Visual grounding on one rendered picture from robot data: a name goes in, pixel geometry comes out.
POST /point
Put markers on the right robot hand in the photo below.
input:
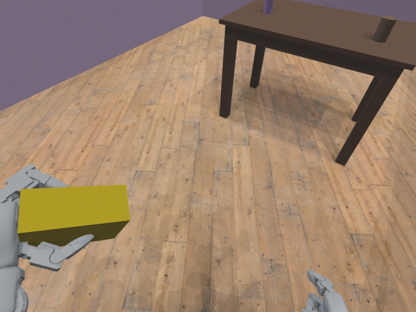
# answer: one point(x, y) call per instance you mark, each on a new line
point(331, 302)

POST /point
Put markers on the table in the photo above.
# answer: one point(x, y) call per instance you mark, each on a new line
point(330, 35)

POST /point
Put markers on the sponge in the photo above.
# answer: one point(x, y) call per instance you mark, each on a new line
point(61, 215)

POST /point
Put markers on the left robot hand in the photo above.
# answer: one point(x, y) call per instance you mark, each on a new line
point(46, 255)

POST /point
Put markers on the robot left forearm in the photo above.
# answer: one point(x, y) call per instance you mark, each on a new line
point(13, 298)

